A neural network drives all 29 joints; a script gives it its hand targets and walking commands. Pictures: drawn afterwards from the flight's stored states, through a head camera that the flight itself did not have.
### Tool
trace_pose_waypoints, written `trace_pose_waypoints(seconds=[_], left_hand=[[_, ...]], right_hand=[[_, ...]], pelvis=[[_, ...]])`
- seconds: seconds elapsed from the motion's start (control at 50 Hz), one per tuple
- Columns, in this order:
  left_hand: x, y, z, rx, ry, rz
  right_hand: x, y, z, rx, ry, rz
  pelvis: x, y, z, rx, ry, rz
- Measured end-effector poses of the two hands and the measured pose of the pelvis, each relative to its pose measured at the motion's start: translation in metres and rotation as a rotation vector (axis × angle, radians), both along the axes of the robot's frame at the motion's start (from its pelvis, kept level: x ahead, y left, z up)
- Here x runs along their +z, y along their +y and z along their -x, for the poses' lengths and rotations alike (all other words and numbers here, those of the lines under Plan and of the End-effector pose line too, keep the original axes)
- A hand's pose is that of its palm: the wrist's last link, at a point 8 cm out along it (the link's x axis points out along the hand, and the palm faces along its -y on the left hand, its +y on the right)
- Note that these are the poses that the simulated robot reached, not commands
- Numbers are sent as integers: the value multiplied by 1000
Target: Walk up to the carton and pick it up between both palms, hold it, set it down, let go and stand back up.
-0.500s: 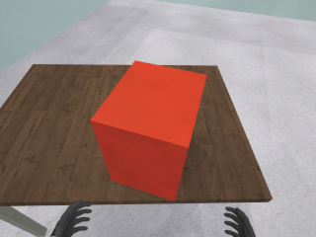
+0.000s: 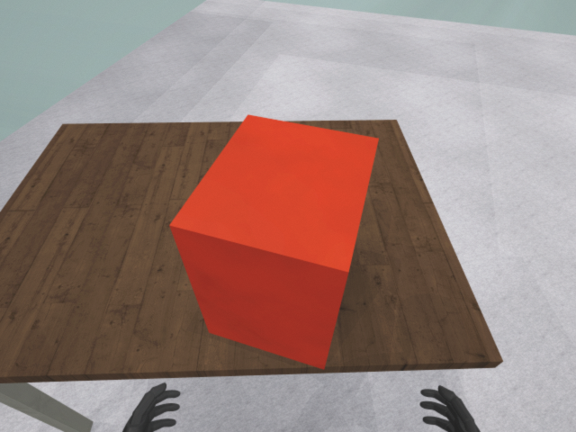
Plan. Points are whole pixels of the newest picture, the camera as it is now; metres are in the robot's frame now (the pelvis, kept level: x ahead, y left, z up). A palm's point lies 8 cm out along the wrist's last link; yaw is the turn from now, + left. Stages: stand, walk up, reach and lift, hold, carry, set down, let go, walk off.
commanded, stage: let go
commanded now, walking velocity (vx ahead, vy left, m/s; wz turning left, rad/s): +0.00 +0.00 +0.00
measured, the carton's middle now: (286, 243) +0.41 +0.04 +0.01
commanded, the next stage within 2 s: stand in 0.48 s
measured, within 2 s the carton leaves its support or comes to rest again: neither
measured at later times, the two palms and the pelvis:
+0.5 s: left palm (154, 430) +0.15 +0.21 -0.09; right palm out of the picture +0.14 -0.24 -0.08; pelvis +0.00 -0.01 +0.00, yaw -1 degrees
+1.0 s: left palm out of the picture +0.01 +0.26 -0.12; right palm out of the picture +0.02 -0.25 -0.13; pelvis -0.02 +0.00 +0.00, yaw +1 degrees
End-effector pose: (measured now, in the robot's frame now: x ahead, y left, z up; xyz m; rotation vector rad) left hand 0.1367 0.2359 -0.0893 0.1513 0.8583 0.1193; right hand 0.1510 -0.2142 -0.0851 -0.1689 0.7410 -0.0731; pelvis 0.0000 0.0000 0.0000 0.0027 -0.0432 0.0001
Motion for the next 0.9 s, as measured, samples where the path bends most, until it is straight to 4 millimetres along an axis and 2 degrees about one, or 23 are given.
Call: trace_pose_waypoints(seconds=[0.1, 0.22, 0.34, 0.52, 0.64, 0.76, 0.9], left_hand=[[-2, -12, -1, 1, 13, -13], [1, -23, -14, -25, -13, -9], [5, -24, -22, -33, -26, -17], [2, -23, -17, -23, -15, 3], [-5, -6, 13, -28, 3, -46], [-12, 16, 58, 20, 98, -86], [-20, 24, 104, 41, 202, -98]], right_hand=[[-2, -10, -1, 15, 16, 4], [0, -23, 2, 3, -1, 20], [1, -29, 11, -3, 0, 24], [2, -29, 15, -11, 0, 30], [-20, -36, 34, -54, 151, 56], [-37, -37, 70, -65, 284, 52], [-46, -36, 109, -66, 389, 55]], pelvis=[[-1, -4, 2, 3, 9, -1], [-1, -10, 2, 0, 9, -5], [-1, -13, 2, -5, 1, -8], [-2, -12, 4, -9, 9, -8], [-5, -6, -2, 0, 15, 1], [-5, -3, 1, 8, 8, 4], [-4, 0, 13, 15, -1, 6]])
